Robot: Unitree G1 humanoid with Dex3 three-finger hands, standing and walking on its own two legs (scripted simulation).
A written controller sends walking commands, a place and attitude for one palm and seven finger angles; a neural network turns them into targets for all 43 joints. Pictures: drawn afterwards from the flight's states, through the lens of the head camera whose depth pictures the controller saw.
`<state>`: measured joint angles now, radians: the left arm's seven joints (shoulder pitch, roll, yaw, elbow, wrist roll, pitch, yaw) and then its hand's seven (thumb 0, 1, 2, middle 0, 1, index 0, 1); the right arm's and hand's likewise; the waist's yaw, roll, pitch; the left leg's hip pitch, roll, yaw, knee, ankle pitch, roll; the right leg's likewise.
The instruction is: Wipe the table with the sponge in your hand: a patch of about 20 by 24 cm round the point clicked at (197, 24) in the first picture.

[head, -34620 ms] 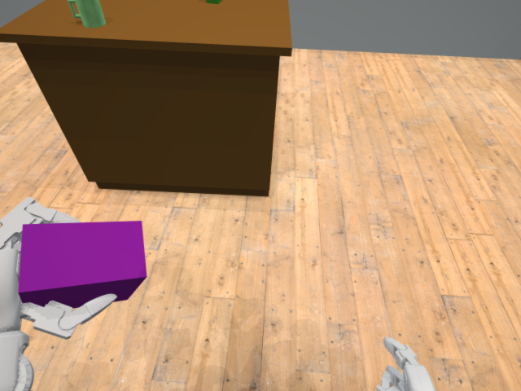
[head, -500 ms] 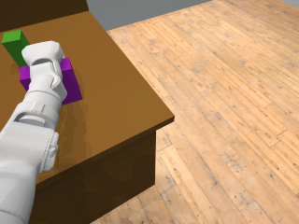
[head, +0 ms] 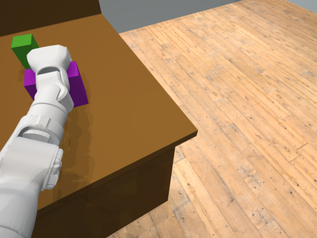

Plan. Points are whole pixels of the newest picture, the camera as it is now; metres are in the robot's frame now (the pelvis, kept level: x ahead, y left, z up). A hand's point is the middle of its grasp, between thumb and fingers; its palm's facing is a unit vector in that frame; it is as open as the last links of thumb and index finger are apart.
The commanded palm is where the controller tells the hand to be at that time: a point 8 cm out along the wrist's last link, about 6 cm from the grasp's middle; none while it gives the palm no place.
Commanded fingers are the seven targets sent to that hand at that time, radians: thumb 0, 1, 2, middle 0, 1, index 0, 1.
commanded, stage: wipe back along the third lane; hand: left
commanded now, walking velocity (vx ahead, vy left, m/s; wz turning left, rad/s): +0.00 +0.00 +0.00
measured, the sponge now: (61, 93) +0.49 +0.26 +0.10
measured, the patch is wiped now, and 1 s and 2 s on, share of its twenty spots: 1.00 1.00 1.00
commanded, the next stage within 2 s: slide back across to the middle lane in 1.36 s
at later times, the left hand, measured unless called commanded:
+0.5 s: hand (63, 93) +0.43 +0.22 +0.15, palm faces +0.02 +0.00 -1.00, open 10.5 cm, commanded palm +0.40 +0.20 +0.17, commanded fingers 0.00 0.10 1.30 -1.20 -1.60 -1.20 -1.60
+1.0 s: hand (71, 108) +0.38 +0.19 +0.15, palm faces +0.08 -0.02 -1.00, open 10.5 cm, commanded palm +0.34 +0.17 +0.16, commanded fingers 0.00 0.10 1.30 -1.20 -1.60 -1.20 -1.60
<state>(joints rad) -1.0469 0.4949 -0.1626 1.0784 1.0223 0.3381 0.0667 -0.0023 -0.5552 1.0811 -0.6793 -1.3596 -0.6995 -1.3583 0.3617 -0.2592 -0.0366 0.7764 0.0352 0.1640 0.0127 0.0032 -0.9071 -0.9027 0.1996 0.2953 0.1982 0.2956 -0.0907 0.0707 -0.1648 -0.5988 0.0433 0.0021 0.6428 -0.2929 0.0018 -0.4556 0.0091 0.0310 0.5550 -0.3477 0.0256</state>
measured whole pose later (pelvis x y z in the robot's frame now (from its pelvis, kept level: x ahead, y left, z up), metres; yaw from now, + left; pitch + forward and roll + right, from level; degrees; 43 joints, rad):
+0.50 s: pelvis +0.01 -0.01 +0.01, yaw +3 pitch +7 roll +0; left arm -0.82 0.33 -0.28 0.75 0.97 0.52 0.03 -0.01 -0.52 1.07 -0.65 -1.38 -0.67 -1.38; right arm 0.13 -0.27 0.00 0.68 0.07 0.21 0.02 0.00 -0.91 -0.90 0.20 0.30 0.20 0.30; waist 0.01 0.07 -0.15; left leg -0.42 0.01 -0.03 0.58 -0.29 -0.01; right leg -0.28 -0.02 -0.01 0.53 -0.38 0.01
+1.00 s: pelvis +0.00 -0.03 +0.01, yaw +3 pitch +4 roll +1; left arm -0.56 0.34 -0.29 0.42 0.96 0.57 0.01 0.00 -0.51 1.06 -0.64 -1.38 -0.66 -1.38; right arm 0.12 -0.29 0.01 0.68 0.09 0.22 0.03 0.01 -0.91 -0.90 0.20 0.30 0.20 0.30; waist 0.03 0.10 -0.13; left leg -0.34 0.02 -0.03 0.55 -0.28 -0.03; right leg -0.22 -0.01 0.00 0.55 -0.39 -0.01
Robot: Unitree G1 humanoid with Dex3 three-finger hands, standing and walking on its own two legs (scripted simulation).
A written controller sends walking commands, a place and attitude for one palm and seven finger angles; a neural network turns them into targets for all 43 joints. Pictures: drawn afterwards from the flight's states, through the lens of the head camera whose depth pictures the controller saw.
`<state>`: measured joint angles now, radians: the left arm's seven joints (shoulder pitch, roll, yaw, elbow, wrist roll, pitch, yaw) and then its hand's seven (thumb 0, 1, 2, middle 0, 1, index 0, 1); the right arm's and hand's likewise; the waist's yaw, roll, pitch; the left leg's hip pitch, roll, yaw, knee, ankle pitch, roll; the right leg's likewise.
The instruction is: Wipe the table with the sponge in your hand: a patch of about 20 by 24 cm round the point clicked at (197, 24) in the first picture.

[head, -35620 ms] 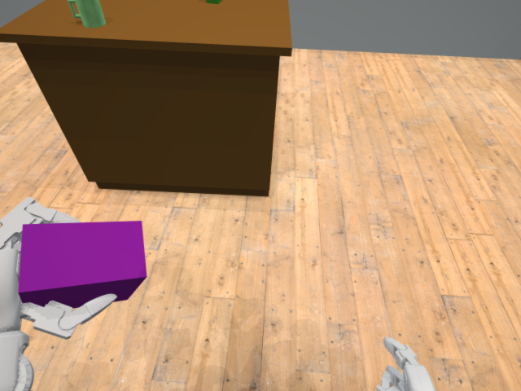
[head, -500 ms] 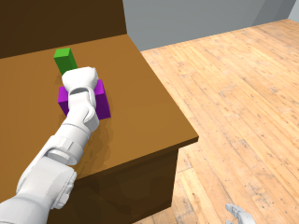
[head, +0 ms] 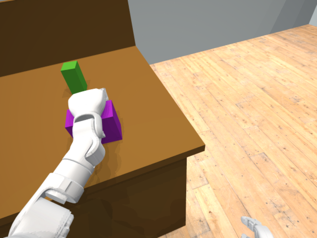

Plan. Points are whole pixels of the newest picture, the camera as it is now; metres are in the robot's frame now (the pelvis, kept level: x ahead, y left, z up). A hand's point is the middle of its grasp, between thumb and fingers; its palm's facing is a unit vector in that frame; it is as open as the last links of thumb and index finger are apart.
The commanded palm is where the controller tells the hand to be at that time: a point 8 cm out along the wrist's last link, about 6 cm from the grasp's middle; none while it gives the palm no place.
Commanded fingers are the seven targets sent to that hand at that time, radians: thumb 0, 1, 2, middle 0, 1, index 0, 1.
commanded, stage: wipe back along the third lane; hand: left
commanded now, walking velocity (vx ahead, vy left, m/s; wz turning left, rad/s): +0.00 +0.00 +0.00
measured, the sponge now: (98, 129) +0.39 +0.21 +0.09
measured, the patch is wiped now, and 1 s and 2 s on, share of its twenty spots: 1.00 1.00 1.00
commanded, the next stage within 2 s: slide back across to the middle lane in 0.36 s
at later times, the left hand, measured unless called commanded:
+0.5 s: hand (96, 127) +0.35 +0.18 +0.14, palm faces +0.12 -0.05 -0.99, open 10.5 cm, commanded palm +0.31 +0.18 +0.16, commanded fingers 0.00 0.10 1.30 -1.20 -1.60 -1.20 -1.60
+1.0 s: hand (80, 134) +0.32 +0.21 +0.15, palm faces +0.10 -0.09 -0.99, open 10.4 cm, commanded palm +0.28 +0.22 +0.19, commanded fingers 0.00 0.10 1.30 -1.20 -1.60 -1.20 -1.60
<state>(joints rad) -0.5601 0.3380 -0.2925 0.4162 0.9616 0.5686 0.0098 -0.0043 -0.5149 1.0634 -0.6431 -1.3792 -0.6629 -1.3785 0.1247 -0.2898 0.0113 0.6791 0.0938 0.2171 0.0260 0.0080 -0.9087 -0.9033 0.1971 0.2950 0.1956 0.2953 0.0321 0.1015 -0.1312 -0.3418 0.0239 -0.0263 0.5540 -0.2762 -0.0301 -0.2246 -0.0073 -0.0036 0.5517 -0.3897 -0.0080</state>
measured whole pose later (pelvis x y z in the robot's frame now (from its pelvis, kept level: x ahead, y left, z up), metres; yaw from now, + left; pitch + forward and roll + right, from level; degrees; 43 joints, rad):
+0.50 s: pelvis -0.01 +0.00 +0.00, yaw +0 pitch +1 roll +1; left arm -0.46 0.30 -0.35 0.25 0.98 0.65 0.00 0.00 -0.50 1.06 -0.63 -1.38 -0.66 -1.38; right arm 0.05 -0.27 0.04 0.65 0.10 0.21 0.05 0.01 -0.91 -0.90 0.20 0.30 0.20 0.30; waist 0.06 0.10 -0.13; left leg -0.31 0.02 -0.02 0.56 -0.27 -0.03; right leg -0.21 -0.01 0.00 0.58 -0.40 -0.01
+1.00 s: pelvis -0.01 -0.01 +0.00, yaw -1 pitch +0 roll +1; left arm -0.32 0.43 -0.23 0.06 0.92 0.60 -0.09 0.00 -0.53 1.06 -0.67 -1.34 -0.70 -1.33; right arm 0.03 -0.28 0.04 0.65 0.08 0.18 -0.01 0.01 -0.91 -0.90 0.20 0.30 0.20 0.30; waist 0.07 0.10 -0.08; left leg -0.27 0.04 -0.02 0.53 -0.26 -0.04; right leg -0.18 0.01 0.00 0.58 -0.39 -0.03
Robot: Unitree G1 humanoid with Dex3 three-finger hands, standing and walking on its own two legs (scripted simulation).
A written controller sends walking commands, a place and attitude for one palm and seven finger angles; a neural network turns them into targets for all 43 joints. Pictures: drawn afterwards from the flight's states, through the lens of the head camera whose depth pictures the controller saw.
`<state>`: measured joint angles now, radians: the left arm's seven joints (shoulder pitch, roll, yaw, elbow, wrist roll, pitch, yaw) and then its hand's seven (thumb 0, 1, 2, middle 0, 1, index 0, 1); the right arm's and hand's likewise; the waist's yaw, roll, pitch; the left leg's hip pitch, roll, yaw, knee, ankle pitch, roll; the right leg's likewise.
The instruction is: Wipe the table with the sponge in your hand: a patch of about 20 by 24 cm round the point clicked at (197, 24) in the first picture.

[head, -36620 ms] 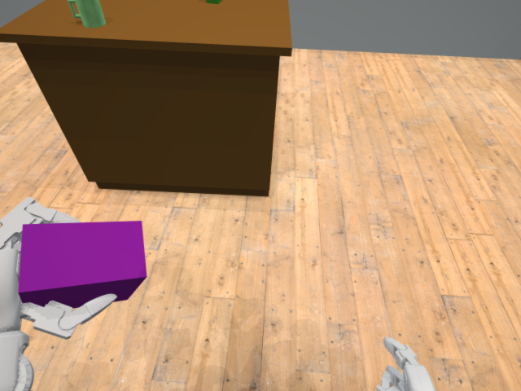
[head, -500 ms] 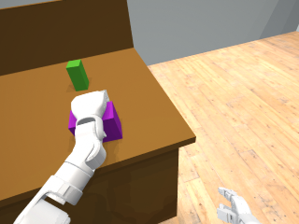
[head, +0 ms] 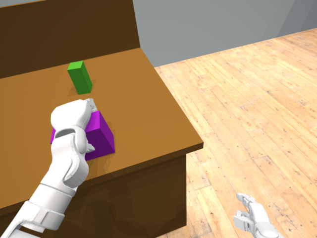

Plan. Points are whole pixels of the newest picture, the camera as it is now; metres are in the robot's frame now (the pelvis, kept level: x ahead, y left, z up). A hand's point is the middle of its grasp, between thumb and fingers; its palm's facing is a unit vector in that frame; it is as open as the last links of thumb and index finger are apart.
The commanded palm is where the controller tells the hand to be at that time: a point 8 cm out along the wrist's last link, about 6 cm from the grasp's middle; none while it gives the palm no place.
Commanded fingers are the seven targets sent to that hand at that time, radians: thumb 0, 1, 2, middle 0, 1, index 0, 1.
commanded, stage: slide back across to the middle lane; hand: left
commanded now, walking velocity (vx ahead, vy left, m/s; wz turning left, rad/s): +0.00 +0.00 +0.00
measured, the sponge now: (88, 142) +0.33 +0.24 +0.10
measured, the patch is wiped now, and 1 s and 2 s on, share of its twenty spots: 1.00 1.00 1.00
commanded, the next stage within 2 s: wipe forward along the middle lane in 0.10 s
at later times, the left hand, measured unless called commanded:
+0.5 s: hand (72, 129) +0.33 +0.27 +0.14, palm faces +0.01 -0.03 -1.00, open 10.4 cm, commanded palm +0.31 +0.27 +0.18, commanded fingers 0.00 0.10 1.30 -1.20 -1.60 -1.20 -1.60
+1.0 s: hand (70, 116) +0.38 +0.30 +0.14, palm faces -0.09 -0.01 -1.00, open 10.4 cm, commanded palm +0.37 +0.30 +0.17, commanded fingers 0.00 0.10 1.30 -1.20 -1.60 -1.20 -1.60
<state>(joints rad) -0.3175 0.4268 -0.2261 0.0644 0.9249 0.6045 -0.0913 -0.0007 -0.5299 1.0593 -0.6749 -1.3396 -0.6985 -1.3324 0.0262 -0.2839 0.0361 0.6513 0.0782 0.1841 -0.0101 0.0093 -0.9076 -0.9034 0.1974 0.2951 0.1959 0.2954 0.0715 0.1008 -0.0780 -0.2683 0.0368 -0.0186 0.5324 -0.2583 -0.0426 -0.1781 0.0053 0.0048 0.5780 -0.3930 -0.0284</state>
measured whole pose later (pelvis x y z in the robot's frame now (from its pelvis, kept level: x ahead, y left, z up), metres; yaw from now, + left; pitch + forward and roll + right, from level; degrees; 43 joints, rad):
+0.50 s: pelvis -0.01 -0.01 +0.00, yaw +1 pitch +0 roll +1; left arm -0.40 0.49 -0.13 0.28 0.94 0.41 -0.12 0.00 -0.55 1.06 -0.70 -1.32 -0.72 -1.31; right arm 0.10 -0.30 0.02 0.70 0.07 0.14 -0.05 0.01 -0.91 -0.90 0.20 0.30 0.20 0.30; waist 0.06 0.11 -0.06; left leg -0.29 0.05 -0.05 0.51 -0.23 -0.03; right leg -0.19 0.02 -0.03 0.54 -0.36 -0.04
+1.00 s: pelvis -0.02 +0.00 +0.00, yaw +1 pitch +4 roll +0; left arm -0.72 0.56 -0.07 0.78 0.98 0.22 -0.10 0.00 -0.57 1.07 -0.71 -1.32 -0.74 -1.31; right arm 0.22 -0.31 0.00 0.72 0.08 0.15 -0.05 0.01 -0.91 -0.90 0.20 0.30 0.20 0.30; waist -0.01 0.09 -0.08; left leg -0.41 0.05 -0.05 0.55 -0.22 -0.02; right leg -0.30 0.03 -0.02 0.56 -0.34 -0.03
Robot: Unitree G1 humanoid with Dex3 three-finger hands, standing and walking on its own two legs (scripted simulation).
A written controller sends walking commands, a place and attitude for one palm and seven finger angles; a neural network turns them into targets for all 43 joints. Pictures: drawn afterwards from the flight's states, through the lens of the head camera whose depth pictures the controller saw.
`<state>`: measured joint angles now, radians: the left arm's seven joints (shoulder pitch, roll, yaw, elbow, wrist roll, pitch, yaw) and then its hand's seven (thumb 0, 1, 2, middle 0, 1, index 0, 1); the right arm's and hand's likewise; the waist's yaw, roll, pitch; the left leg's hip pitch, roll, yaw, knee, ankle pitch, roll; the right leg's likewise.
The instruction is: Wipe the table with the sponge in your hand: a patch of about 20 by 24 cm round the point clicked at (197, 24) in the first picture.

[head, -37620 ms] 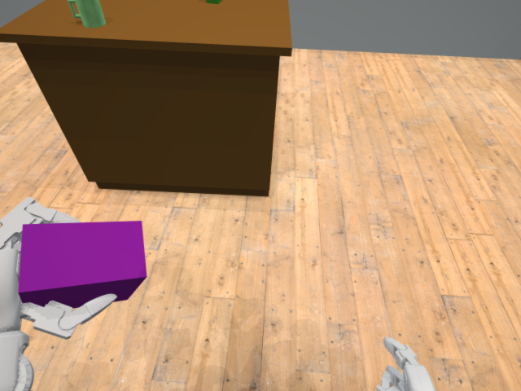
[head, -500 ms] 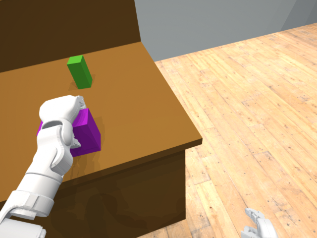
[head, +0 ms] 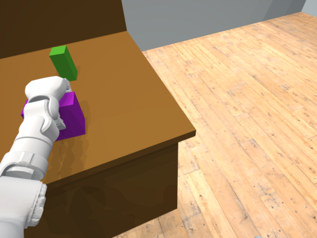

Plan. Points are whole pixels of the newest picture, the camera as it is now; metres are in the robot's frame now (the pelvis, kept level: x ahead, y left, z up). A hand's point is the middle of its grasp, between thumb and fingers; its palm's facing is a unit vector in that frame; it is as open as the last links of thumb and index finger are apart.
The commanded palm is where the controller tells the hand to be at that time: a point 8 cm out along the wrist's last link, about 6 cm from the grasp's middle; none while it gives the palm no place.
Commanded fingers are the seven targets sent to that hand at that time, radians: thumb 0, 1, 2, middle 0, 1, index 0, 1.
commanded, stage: wipe forward along the middle lane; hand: left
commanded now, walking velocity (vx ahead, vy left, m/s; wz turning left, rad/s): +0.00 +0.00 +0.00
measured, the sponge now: (59, 122) +0.40 +0.30 +0.09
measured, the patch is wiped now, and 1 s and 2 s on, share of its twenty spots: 1.00 1.00 1.00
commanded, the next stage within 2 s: slide back across to the first lane in 0.82 s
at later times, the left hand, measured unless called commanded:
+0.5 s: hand (54, 95) +0.46 +0.32 +0.14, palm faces -0.09 +0.00 -1.00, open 10.4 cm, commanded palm +0.45 +0.31 +0.16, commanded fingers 0.00 0.10 1.30 -1.20 -1.60 -1.20 -1.60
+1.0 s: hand (54, 87) +0.49 +0.33 +0.14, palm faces -0.12 +0.02 -0.99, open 10.4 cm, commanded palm +0.49 +0.33 +0.17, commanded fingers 0.00 0.10 1.30 -1.20 -1.60 -1.20 -1.60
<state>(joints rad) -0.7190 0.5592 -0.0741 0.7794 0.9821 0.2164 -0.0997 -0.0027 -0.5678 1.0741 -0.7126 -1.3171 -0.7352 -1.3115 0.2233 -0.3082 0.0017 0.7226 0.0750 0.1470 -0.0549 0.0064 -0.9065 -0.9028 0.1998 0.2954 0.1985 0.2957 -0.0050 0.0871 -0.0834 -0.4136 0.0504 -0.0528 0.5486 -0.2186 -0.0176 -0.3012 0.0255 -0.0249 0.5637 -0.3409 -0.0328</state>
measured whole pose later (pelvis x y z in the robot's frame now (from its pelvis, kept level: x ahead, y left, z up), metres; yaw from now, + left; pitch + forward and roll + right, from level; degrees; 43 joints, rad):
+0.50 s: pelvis +0.01 +0.03 +0.00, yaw -1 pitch +9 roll -1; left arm -0.88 0.61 -0.06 0.98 1.02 0.16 -0.04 0.00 -0.58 1.08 -0.72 -1.32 -0.74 -1.31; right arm 0.27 -0.30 -0.01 0.73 0.07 0.16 -0.04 0.00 -0.91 -0.90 0.20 0.30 0.20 0.30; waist -0.05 0.07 -0.10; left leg -0.51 0.04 -0.03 0.59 -0.23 -0.02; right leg -0.37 0.01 0.00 0.55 -0.32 0.00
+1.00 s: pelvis +0.00 +0.04 -0.01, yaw -1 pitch +13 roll -2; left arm -1.08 0.67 -0.05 1.16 1.08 0.18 -0.04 0.00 -0.59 1.09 -0.72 -1.32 -0.74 -1.32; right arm 0.32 -0.28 -0.01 0.73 0.05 0.15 -0.03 0.00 -0.91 -0.90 0.20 0.30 0.20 0.30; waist -0.10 0.06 -0.10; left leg -0.63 0.04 -0.03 0.64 -0.25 -0.01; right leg -0.48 0.01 0.00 0.59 -0.33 0.01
